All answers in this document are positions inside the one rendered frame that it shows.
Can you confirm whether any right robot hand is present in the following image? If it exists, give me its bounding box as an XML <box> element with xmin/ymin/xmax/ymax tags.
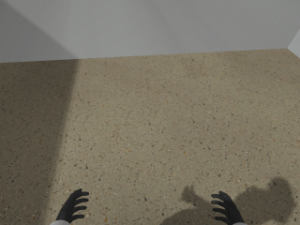
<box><xmin>211</xmin><ymin>191</ymin><xmax>245</xmax><ymax>225</ymax></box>

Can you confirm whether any left robot hand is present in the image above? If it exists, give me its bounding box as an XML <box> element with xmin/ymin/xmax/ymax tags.
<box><xmin>55</xmin><ymin>188</ymin><xmax>89</xmax><ymax>224</ymax></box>

